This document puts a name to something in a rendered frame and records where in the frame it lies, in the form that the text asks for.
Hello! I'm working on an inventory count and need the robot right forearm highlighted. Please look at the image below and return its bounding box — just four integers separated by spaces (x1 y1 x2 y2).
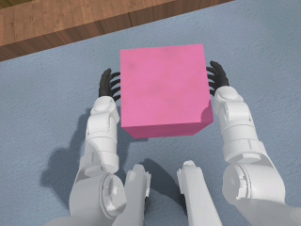
214 86 286 199

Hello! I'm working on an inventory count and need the robot left upper arm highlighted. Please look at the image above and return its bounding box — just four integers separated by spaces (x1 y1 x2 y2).
43 173 127 226

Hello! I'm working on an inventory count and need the left robot thigh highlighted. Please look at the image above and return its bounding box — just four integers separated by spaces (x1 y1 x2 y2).
112 169 151 226

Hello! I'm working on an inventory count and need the robot right hand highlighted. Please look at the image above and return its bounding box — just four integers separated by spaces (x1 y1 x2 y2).
206 60 230 96

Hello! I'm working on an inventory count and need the robot left forearm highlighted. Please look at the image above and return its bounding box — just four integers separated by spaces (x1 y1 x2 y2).
69 96 120 211

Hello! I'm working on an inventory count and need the robot right upper arm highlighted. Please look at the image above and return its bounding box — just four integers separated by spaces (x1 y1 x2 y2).
221 162 301 226

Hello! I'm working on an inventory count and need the carton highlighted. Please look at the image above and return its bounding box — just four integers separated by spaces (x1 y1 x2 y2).
119 43 214 138

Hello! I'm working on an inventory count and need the left robot shin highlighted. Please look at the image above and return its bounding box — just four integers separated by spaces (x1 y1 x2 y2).
126 164 145 179

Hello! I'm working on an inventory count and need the robot left hand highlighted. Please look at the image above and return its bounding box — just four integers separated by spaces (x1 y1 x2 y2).
99 68 121 101

